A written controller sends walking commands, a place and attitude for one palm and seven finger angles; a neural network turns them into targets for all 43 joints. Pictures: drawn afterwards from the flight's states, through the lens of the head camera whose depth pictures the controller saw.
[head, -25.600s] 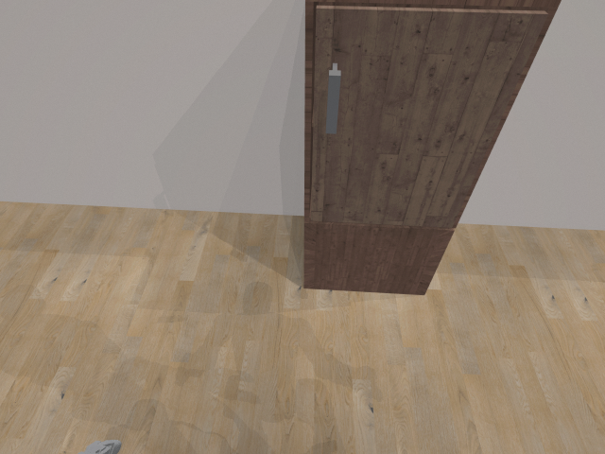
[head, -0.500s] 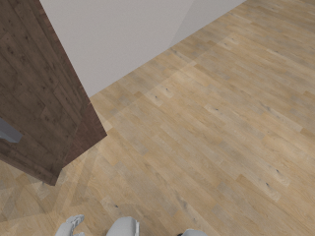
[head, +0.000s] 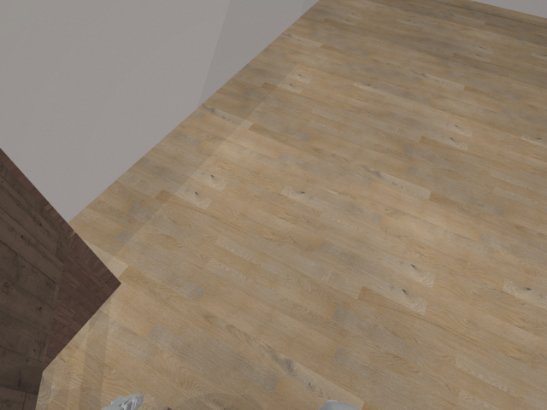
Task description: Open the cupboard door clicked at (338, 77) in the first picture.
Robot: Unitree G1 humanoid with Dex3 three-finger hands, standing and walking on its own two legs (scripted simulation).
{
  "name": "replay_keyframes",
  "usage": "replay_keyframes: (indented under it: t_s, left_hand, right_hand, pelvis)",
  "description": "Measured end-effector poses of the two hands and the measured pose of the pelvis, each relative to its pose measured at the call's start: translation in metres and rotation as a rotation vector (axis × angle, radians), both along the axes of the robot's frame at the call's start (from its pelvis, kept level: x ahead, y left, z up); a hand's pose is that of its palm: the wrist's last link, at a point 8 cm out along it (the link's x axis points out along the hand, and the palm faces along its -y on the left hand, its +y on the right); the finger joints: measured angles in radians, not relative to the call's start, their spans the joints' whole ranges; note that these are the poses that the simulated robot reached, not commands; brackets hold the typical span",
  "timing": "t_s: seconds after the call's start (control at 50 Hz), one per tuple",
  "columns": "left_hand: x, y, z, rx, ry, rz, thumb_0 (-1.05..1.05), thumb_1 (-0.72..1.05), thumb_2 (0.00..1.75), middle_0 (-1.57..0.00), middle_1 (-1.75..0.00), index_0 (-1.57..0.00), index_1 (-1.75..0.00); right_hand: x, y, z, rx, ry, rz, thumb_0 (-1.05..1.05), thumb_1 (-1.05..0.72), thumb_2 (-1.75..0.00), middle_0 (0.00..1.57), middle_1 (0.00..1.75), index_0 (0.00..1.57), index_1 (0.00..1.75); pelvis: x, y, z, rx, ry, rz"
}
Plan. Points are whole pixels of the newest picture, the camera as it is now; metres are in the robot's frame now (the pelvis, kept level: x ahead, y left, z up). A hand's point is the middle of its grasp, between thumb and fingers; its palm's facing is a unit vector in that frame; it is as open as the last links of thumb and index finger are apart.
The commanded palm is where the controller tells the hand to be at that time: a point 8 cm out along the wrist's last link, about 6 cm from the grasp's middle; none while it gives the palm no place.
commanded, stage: walk to a spot facing it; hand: left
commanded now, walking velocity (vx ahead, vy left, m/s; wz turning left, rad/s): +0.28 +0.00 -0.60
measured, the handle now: out of the picture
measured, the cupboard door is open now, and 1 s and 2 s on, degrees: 40 40 40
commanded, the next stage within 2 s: turn to face it in 1.42 s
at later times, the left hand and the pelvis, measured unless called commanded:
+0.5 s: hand (178, 383) +0.18 +0.18 -0.19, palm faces -0.20 -0.97 -0.17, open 7.4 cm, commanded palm none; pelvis +0.14 -0.01 -0.01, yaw -17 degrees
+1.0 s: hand (314, 215) +0.53 -0.07 -0.16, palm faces -0.55 -0.80 -0.23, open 7.4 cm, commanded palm none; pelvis +0.31 -0.15 -0.01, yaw -32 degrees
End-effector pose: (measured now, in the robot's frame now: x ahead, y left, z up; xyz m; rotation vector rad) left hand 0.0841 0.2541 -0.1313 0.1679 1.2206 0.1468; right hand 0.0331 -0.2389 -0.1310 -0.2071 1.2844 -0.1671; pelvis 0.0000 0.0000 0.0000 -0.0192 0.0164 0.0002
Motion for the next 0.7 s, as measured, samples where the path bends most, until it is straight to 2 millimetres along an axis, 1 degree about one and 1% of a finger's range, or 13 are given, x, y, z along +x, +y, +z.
replay_keyframes:
  t_s: [0.06,0.1,0.16,0.22,0.3,0.36,0.42,0.46,0.48,0.52,0.6,0.64,0.7]
  left_hand:
    - [0.020,-0.014,-0.001,0.028,-0.023,-0.062,0.01,0.91,0.90,-0.19,-0.30,-0.19,-0.30]
    - [0.028,-0.023,-0.001,0.043,-0.041,-0.081,0.01,0.91,0.90,-0.19,-0.30,-0.19,-0.30]
    - [0.029,-0.033,0.005,0.050,-0.029,-0.080,0.00,0.91,0.90,-0.20,-0.30,-0.20,-0.30]
    - [0.025,-0.041,0.008,0.040,0.023,-0.095,0.00,0.91,0.90,-0.20,-0.30,-0.20,-0.30]
    - [0.026,-0.045,0.006,0.014,0.101,-0.118,0.00,0.90,0.90,-0.20,-0.30,-0.20,-0.30]
    - [0.035,-0.043,0.000,-0.005,0.147,-0.125,0.00,0.90,0.90,-0.20,-0.30,-0.20,-0.30]
    - [0.053,-0.036,-0.010,-0.018,0.185,-0.130,0.01,0.90,0.90,-0.20,-0.30,-0.20,-0.30]
    - [0.072,-0.030,-0.022,-0.023,0.203,-0.145,0.01,0.90,0.90,-0.20,-0.30,-0.20,-0.30]
    - [0.084,-0.028,-0.025,-0.022,0.209,-0.162,0.01,0.90,0.90,-0.20,-0.30,-0.20,-0.30]
    - [0.116,-0.029,-0.027,-0.017,0.202,-0.211,0.01,0.90,0.90,-0.20,-0.30,-0.20,-0.30]
    - [0.199,-0.046,-0.016,-0.018,0.117,-0.305,0.01,0.91,0.90,-0.19,-0.29,-0.19,-0.30]
    - [0.242,-0.063,-0.009,-0.020,0.061,-0.355,0.01,0.91,0.90,-0.19,-0.29,-0.19,-0.30]
    - [0.305,-0.098,0.000,-0.022,-0.012,-0.441,0.01,0.91,0.90,-0.19,-0.29,-0.19,-0.30]
  right_hand:
    - [-0.016,-0.017,-0.017,0.022,0.021,-0.062,0.01,-0.90,-0.90,0.20,0.30,0.20,0.30]
    - [-0.022,-0.028,-0.026,0.030,0.054,-0.092,0.01,-0.90,-0.90,0.20,0.30,0.20,0.30]
    - [-0.016,-0.040,-0.020,0.029,0.074,-0.116,0.01,-0.91,-0.90,0.20,0.30,0.20,0.30]
    - [0.005,-0.049,-0.007,0.021,0.026,-0.139,0.01,-0.91,-0.90,0.20,0.30,0.20,0.30]
    - [0.043,-0.055,0.006,0.002,-0.058,-0.162,0.01,-0.91,-0.90,0.19,0.30,0.20,0.30]
    - [0.075,-0.054,0.013,-0.014,-0.108,-0.168,0.01,-0.91,-0.90,0.19,0.30,0.20,0.30]
    - [0.109,-0.049,0.015,-0.036,-0.156,-0.169,0.01,-0.91,-0.90,0.19,0.30,0.20,0.30]
    - [0.128,-0.047,0.011,-0.064,-0.200,-0.172,0.01,-0.91,-0.90,0.19,0.30,0.20,0.30]
    - [0.132,-0.045,0.010,-0.075,-0.210,-0.181,0.01,-0.91,-0.90,0.19,0.30,0.20,0.30]
    - [0.132,-0.040,0.012,-0.074,-0.202,-0.213,0.01,-0.91,-0.90,0.20,0.30,0.20,0.30]
    - [0.114,-0.025,0.012,-0.039,-0.113,-0.304,0.00,-0.91,-0.90,0.20,0.30,0.20,0.30]
    - [0.099,-0.017,0.009,-0.011,-0.050,-0.358,0.00,-0.91,-0.90,0.20,0.30,0.20,0.30]
    - [0.075,-0.005,0.004,0.036,0.050,-0.448,0.00,-0.91,-0.90,0.20,0.30,0.20,0.30]
  pelvis:
    - [0.006,-0.012,-0.011,0.016,0.003,-0.044]
    - [0.009,-0.018,-0.015,0.016,-0.004,-0.063]
    - [0.018,-0.023,-0.008,0.022,-0.014,-0.090]
    - [0.031,-0.026,0.002,0.034,-0.009,-0.124]
    - [0.054,-0.027,0.007,0.038,0.000,-0.167]
    - [0.076,-0.024,0.006,0.033,0.003,-0.200]
    - [0.102,-0.017,0.001,0.025,0.005,-0.232]
    - [0.122,-0.012,-0.010,0.004,0.013,-0.263]
    - [0.129,-0.011,-0.012,0.005,0.009,-0.279]
    - [0.144,-0.012,-0.011,0.014,0.003,-0.316]
    - [0.173,-0.020,-0.001,0.023,0.007,-0.368]
    - [0.187,-0.026,0.003,0.024,0.010,-0.398]
    - [0.209,-0.038,0.004,0.028,0.012,-0.439]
